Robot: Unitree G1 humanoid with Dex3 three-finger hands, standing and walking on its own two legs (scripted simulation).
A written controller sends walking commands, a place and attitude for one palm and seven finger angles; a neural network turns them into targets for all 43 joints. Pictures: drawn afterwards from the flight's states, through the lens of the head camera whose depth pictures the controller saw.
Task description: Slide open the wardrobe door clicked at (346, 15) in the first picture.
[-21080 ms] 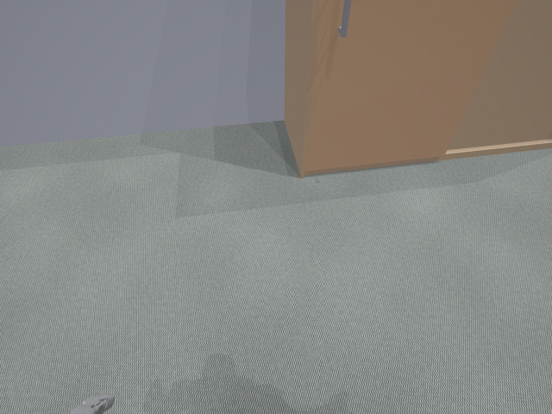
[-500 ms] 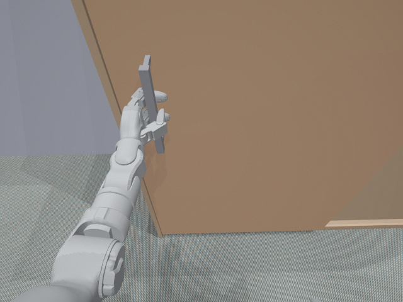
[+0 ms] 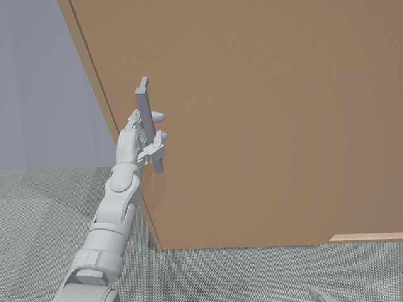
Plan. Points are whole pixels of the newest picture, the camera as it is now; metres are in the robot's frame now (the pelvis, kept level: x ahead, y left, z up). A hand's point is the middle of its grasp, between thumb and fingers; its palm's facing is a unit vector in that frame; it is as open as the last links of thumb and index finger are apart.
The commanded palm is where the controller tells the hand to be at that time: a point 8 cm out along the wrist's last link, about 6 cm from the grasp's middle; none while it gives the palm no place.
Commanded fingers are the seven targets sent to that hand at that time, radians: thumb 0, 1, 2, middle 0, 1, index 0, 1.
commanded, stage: tug the door sideways, standing still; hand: left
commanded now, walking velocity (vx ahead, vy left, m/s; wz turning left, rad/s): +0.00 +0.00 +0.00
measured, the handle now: (152, 130) +0.45 +0.11 +0.10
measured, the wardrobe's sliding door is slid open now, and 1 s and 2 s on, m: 0.00 0.00 0.07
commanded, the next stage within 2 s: step sideways, sliding the door along in 0.54 s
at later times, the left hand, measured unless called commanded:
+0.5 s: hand (163, 146) +0.40 +0.08 +0.11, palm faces +0.10 -0.99 -0.04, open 5.6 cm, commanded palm +0.37 +0.08 +0.11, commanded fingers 0.00 0.90 0.90 -0.45 -1.40 -0.45 -1.40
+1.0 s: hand (161, 146) +0.40 +0.09 +0.11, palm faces +0.06 -0.99 -0.10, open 5.7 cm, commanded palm +0.38 +0.10 +0.11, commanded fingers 0.00 0.90 0.90 -0.45 -1.40 -0.45 -1.40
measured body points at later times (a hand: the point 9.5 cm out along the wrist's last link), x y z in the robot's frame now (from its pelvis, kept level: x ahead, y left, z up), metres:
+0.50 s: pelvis -0.03 +0.00 -0.01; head +0.00 +0.00 +0.44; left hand +0.38 +0.14 +0.12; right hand +0.08 -0.23 -0.14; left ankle -0.01 +0.13 -0.73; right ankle -0.06 -0.09 -0.73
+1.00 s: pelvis -0.03 -0.02 -0.01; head -0.01 -0.04 +0.43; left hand +0.39 +0.14 +0.12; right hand +0.08 -0.26 -0.15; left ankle -0.02 +0.12 -0.71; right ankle -0.06 -0.09 -0.73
